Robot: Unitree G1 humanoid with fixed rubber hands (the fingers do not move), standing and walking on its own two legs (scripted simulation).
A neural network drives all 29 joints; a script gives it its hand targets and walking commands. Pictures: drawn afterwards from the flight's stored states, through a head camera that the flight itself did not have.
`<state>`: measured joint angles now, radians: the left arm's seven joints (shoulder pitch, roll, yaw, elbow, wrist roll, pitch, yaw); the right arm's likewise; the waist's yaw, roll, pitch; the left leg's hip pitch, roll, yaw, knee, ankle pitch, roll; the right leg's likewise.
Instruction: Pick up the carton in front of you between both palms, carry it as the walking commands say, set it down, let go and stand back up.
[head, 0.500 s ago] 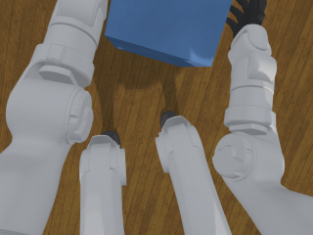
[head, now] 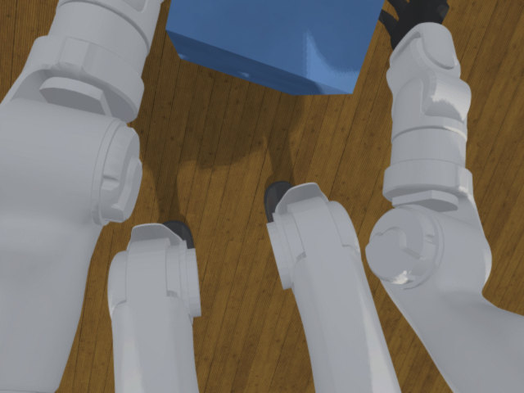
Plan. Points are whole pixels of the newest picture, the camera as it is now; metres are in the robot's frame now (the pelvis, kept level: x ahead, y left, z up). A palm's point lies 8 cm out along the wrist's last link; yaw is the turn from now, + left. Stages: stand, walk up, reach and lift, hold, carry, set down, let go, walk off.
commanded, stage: set down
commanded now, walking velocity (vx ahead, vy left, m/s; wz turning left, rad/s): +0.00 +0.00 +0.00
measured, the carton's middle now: out of the picture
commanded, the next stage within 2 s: none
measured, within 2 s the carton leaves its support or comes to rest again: neither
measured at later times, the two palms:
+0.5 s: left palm out of the picture +0.61 +0.03 -0.18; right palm (413, 20) +0.49 -0.26 -0.17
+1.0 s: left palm out of the picture +0.60 +0.06 -0.22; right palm (419, 48) +0.46 -0.29 -0.20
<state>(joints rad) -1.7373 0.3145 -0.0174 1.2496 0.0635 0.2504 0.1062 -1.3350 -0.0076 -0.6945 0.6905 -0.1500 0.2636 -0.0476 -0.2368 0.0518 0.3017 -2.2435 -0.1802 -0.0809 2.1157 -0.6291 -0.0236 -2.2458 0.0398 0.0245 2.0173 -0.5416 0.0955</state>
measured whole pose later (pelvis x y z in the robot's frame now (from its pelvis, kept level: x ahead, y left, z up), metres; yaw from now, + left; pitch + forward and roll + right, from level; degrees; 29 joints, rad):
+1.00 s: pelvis -0.01 +0.00 -0.02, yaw -2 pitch +39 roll -6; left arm -1.72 0.48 -0.18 1.22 -0.08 0.17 0.03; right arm -1.40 -0.20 -0.59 1.01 -0.02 0.08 -0.06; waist -0.23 0.00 0.46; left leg -2.23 -0.11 -0.05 2.21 -0.65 0.01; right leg -2.23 -0.02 -0.03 2.09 -0.53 0.06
